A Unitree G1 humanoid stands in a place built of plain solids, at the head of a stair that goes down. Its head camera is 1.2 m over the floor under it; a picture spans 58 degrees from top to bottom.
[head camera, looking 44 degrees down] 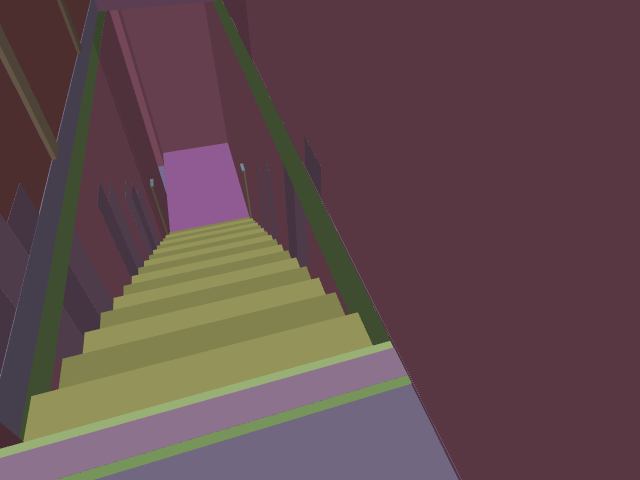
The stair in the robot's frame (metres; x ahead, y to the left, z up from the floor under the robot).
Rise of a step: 0.18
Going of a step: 0.26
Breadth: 1.17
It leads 17 degrees to the left of straight ahead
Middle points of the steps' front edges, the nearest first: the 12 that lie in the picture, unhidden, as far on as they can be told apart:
0.60 0.33 0.00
0.85 0.41 -0.18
1.10 0.49 -0.36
1.35 0.56 -0.54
1.60 0.64 -0.73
1.85 0.72 -0.91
2.10 0.79 -1.09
2.34 0.87 -1.27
2.59 0.95 -1.46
2.84 1.02 -1.64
3.09 1.10 -1.82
3.34 1.18 -2.00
